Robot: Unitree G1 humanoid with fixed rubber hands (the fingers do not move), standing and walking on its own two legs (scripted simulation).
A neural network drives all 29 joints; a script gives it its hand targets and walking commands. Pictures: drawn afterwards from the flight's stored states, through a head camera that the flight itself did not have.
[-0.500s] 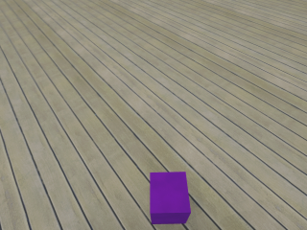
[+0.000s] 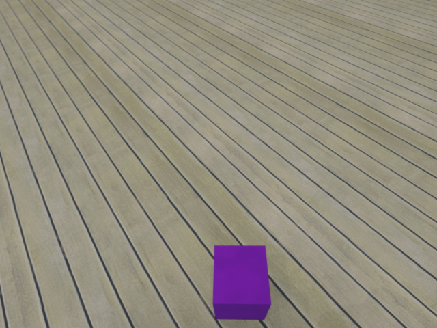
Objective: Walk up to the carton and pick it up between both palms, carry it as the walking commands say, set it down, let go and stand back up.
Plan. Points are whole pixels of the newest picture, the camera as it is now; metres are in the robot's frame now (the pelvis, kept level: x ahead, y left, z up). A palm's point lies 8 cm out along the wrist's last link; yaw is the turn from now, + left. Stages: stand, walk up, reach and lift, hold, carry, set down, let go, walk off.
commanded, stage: walk up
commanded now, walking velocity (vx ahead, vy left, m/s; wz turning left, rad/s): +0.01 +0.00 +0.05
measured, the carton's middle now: (239, 283) +0.40 -0.04 -0.65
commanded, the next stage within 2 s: stand in 1.84 s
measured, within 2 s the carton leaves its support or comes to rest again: neither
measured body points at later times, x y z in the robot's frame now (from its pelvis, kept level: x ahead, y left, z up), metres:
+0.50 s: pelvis +0.00 -0.01 +0.00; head +0.01 -0.01 +0.45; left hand -0.02 +0.23 -0.16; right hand +0.01 -0.23 -0.16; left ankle -0.02 +0.16 -0.74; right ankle +0.00 -0.09 -0.74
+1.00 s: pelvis -0.01 -0.01 +0.00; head +0.01 -0.01 +0.44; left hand -0.02 +0.23 -0.16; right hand +0.02 -0.24 -0.16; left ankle -0.02 +0.16 -0.74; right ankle +0.00 -0.09 -0.74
